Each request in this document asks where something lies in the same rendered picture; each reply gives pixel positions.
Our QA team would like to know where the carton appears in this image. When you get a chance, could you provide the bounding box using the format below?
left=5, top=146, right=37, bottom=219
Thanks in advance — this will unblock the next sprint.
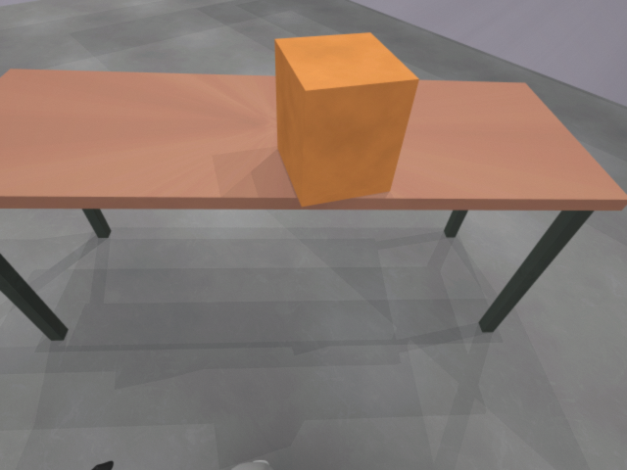
left=274, top=32, right=419, bottom=207

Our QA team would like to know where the table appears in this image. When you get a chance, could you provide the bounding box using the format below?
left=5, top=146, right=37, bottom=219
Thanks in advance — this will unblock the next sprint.
left=0, top=69, right=627, bottom=341

